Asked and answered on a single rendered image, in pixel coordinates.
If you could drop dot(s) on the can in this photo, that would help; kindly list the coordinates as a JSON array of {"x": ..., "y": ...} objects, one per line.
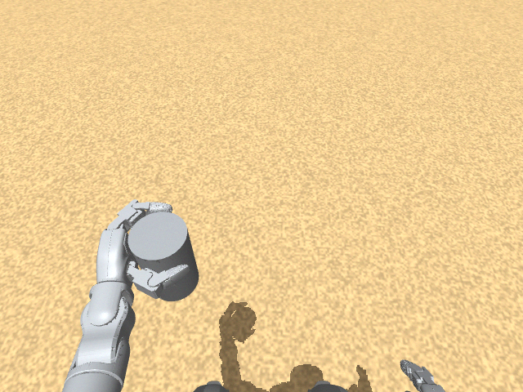
[{"x": 160, "y": 241}]

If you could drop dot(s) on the left robot arm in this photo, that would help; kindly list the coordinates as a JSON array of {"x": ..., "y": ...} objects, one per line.
[{"x": 100, "y": 362}]

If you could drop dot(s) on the left robot hand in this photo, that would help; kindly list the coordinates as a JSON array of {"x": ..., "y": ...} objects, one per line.
[{"x": 115, "y": 261}]

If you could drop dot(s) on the right robot hand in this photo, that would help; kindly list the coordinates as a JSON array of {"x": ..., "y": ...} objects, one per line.
[{"x": 422, "y": 379}]

